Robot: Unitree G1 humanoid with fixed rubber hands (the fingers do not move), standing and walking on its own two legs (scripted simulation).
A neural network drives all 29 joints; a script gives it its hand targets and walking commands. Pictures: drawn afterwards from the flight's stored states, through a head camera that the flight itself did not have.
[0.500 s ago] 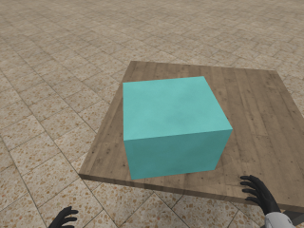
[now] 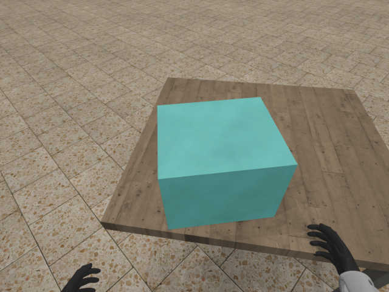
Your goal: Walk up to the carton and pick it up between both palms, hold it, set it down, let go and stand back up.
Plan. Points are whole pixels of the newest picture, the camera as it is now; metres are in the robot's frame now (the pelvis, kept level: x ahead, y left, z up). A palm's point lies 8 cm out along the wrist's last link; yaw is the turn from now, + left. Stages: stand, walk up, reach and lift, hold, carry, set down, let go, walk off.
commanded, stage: stand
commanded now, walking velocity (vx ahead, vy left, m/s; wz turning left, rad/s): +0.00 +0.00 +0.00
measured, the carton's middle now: (215, 161) +0.43 -0.01 +0.01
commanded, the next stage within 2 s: none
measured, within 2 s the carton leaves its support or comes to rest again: neither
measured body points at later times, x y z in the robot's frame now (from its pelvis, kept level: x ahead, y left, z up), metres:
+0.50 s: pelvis +0.00 +0.00 +0.00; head -0.02 +0.00 +0.45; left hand +0.13 +0.28 -0.08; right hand +0.21 -0.26 -0.03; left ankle -0.01 +0.14 -0.74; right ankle +0.04 -0.12 -0.74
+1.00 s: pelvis +0.00 +0.00 +0.00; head -0.02 +0.00 +0.45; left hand +0.13 +0.28 -0.08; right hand +0.21 -0.26 -0.03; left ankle -0.01 +0.14 -0.74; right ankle +0.04 -0.12 -0.74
